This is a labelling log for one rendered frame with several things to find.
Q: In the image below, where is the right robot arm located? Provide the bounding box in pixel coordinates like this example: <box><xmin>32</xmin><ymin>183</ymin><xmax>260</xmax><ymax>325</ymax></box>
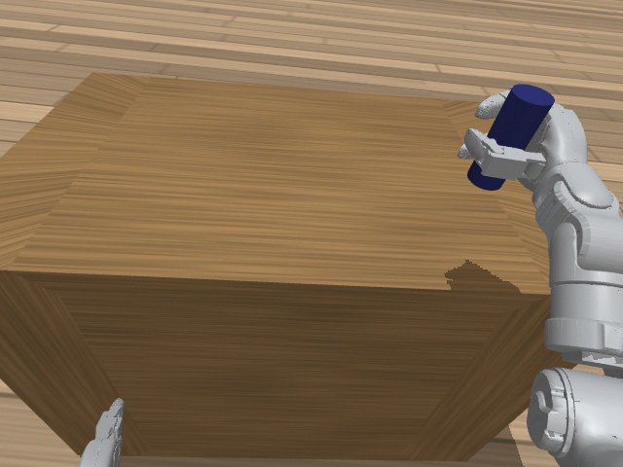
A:
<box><xmin>527</xmin><ymin>162</ymin><xmax>623</xmax><ymax>467</ymax></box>

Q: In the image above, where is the right robot hand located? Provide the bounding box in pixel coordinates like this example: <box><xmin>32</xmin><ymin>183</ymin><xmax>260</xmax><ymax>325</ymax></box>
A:
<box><xmin>458</xmin><ymin>87</ymin><xmax>588</xmax><ymax>192</ymax></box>

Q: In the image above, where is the can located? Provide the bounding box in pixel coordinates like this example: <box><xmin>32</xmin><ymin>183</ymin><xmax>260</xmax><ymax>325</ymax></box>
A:
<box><xmin>467</xmin><ymin>84</ymin><xmax>555</xmax><ymax>191</ymax></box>

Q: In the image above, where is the left robot hand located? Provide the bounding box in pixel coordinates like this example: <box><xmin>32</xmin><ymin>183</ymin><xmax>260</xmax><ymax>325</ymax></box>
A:
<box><xmin>78</xmin><ymin>398</ymin><xmax>125</xmax><ymax>467</ymax></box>

